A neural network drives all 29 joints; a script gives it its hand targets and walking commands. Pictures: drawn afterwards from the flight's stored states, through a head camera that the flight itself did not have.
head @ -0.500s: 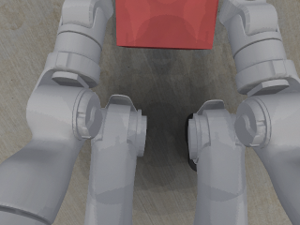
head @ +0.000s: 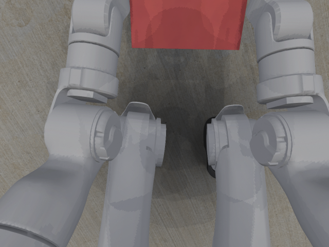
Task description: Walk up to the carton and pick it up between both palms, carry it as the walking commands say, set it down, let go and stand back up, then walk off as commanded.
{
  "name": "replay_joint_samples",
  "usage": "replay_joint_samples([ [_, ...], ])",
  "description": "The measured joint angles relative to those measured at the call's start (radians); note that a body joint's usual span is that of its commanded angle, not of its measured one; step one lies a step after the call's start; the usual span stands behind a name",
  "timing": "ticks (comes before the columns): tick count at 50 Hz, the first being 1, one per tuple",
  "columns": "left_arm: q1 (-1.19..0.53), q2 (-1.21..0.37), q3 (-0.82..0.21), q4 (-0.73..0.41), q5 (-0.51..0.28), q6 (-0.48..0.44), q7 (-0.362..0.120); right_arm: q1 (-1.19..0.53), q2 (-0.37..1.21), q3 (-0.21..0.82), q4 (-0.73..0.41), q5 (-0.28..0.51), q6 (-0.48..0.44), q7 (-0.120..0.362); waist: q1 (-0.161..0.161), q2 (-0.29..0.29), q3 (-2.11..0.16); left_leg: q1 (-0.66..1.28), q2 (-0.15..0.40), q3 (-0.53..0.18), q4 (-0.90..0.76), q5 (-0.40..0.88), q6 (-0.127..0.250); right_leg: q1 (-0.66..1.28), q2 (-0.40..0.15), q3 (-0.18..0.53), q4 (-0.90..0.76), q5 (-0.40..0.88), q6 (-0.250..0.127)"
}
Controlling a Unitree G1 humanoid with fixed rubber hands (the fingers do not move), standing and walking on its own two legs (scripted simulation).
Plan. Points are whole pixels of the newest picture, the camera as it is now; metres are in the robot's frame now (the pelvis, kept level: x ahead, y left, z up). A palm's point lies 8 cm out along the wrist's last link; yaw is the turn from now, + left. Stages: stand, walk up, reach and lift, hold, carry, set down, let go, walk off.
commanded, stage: reach and lift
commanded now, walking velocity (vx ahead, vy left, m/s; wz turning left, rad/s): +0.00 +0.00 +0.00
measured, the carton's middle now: out of the picture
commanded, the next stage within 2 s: none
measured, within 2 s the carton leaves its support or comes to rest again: neither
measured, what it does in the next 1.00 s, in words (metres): rises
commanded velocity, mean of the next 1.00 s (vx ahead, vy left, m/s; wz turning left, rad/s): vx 0.00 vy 0.00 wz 0.00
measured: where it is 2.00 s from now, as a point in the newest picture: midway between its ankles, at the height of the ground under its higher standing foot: (177, 153)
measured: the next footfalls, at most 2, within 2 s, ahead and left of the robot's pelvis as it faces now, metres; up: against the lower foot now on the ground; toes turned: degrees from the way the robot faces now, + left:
none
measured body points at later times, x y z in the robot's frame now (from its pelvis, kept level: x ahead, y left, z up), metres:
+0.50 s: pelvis -0.02 +0.00 +0.03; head +0.33 +0.02 +0.31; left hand +0.54 +0.15 -0.08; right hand +0.55 -0.11 -0.07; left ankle +0.13 +0.12 -0.36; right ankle +0.12 -0.13 -0.36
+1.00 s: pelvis -0.03 +0.00 +0.08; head +0.29 +0.02 +0.38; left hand +0.51 +0.15 -0.01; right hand +0.53 -0.11 +0.00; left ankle +0.13 +0.12 -0.36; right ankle +0.12 -0.13 -0.36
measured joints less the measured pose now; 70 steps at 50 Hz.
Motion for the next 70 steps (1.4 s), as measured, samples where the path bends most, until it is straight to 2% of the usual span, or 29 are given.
replay_joint_samples([
  [10,0.082,-0.042,0.034,-0.085,0.004,0.019,0.021,0.035,0.030,-0.013,-0.037,-0.019,0.021,0.006,-0.008,-0.016,0.000,0.079,0.003,0.006,-0.056,0.013,0.004,0.072,0.010,0.016,-0.053,0.018,0.004],
  [18,0.051,-0.059,0.071,-0.061,0.047,0.039,0.045,-0.002,0.047,-0.064,-0.013,-0.071,0.029,0.016,-0.013,-0.014,-0.002,0.119,-0.001,0.006,-0.098,0.040,0.003,0.111,0.013,0.023,-0.093,0.046,0.006],
  [19,0.050,-0.061,0.074,-0.067,0.051,0.041,0.025,-0.004,0.049,-0.064,-0.017,-0.075,0.030,0.012,-0.013,-0.013,-0.002,0.123,-0.001,0.007,-0.103,0.044,0.003,0.114,0.013,0.024,-0.097,0.048,0.007],
  [21,0.048,-0.064,0.088,-0.071,0.054,0.044,0.019,-0.005,0.055,-0.070,-0.022,-0.082,0.034,0.010,-0.015,-0.013,-0.002,0.130,-0.001,0.007,-0.110,0.048,0.003,0.121,0.014,0.026,-0.104,0.053,0.009],
  [27,0.074,-0.075,0.080,-0.123,0.039,0.073,0.027,0.029,0.059,-0.053,-0.072,-0.057,0.058,0.004,-0.013,-0.012,0.000,0.160,-0.002,0.006,-0.129,0.052,0.003,0.150,0.017,0.029,-0.123,0.059,0.010],
  [37,0.115,-0.093,0.082,-0.154,0.041,0.108,0.035,0.065,0.069,-0.049,-0.087,-0.056,0.085,0.006,-0.014,-0.010,-0.001,0.239,-0.006,0.002,-0.187,0.062,0.004,0.228,0.017,0.034,-0.181,0.070,0.008],
  [50,0.120,-0.102,0.091,-0.137,0.063,0.113,0.032,0.075,0.077,-0.068,-0.072,-0.080,0.087,0.016,-0.016,-0.007,-0.002,0.340,-0.008,-0.009,-0.269,0.083,0.004,0.328,0.016,0.037,-0.266,0.094,0.004],
  [55,0.144,-0.110,0.075,-0.160,0.051,0.124,0.047,0.101,0.072,-0.052,-0.092,-0.062,0.098,0.016,-0.017,0.000,-0.001,0.377,-0.010,-0.016,-0.297,0.089,0.003,0.367,0.015,0.034,-0.297,0.101,0.003],
  [70,0.189,-0.115,0.067,-0.149,0.043,0.132,0.047,0.144,0.084,-0.036,-0.081,-0.059,0.107,0.005,-0.021,-0.005,-0.002,0.515,-0.008,-0.016,-0.402,0.107,0.004,0.497,0.013,0.050,-0.394,0.121,-0.004],
])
